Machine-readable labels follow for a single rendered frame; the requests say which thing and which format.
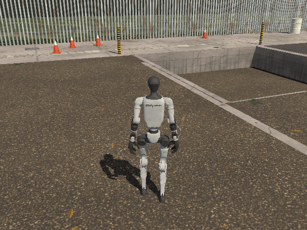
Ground left robot hand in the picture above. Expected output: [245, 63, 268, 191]
[128, 141, 140, 155]

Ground robot left upper arm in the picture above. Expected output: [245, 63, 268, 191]
[133, 97, 144, 124]

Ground robot left forearm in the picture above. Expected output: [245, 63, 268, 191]
[129, 118, 138, 142]

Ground right robot hand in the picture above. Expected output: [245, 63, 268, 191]
[168, 140, 179, 153]

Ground robot torso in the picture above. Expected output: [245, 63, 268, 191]
[142, 95, 165, 144]

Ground left robot shin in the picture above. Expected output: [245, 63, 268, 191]
[140, 159, 147, 189]

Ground robot right upper arm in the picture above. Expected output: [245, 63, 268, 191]
[164, 97, 175, 124]

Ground robot right forearm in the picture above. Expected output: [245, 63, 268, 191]
[169, 117, 178, 141]

